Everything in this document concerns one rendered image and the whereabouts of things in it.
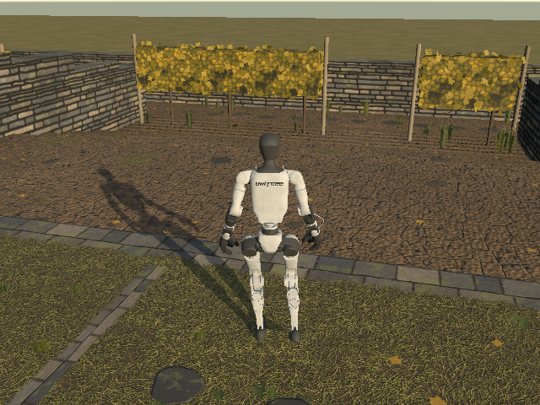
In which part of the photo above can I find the left robot hand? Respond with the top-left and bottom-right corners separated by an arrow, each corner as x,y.
219,236 -> 239,255

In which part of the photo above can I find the right robot hand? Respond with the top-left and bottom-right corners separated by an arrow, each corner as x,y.
302,233 -> 321,251

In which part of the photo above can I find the robot left thigh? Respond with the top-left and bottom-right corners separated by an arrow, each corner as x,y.
241,235 -> 264,290

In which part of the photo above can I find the robot right forearm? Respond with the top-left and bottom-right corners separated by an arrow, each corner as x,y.
302,203 -> 320,236

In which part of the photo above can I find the robot thigh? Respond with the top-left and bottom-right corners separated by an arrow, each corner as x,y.
241,235 -> 264,290
282,235 -> 299,289

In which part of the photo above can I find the right robot upper arm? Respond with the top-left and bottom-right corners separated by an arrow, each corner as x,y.
287,170 -> 311,216

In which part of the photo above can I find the robot left forearm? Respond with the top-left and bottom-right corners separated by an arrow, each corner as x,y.
221,204 -> 238,240

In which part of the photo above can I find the left robot upper arm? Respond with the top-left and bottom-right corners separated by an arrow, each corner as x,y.
229,170 -> 252,217

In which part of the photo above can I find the robot right thigh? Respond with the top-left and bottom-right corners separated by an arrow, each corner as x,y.
282,235 -> 299,289

